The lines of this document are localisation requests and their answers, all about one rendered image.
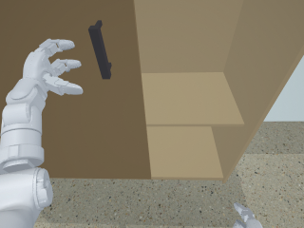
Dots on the robot left hand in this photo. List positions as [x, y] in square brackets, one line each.
[37, 66]

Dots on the left robot upper arm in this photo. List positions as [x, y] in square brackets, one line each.
[23, 195]

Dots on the robot right hand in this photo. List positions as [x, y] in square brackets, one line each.
[248, 216]

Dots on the left robot forearm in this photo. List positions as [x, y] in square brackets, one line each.
[21, 128]

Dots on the handle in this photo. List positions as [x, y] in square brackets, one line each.
[99, 49]

